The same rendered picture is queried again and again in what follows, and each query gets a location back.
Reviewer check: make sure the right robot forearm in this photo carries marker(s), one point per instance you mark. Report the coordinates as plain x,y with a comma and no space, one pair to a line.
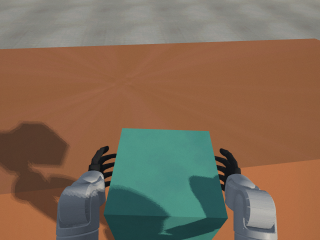
254,211

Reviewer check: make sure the left robot forearm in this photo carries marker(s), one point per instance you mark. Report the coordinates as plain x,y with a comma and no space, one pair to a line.
78,209

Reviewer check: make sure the carton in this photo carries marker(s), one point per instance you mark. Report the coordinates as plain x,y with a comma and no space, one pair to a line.
165,186

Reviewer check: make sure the left robot hand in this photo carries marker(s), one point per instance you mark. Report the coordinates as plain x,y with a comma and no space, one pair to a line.
97,163

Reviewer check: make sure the right robot hand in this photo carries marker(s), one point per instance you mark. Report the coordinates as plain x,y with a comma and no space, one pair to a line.
231,166

